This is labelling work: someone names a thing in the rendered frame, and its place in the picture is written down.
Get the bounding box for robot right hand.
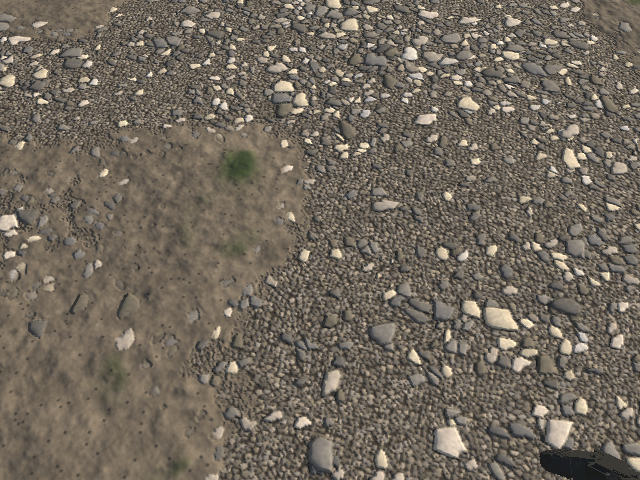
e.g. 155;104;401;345
539;449;640;480

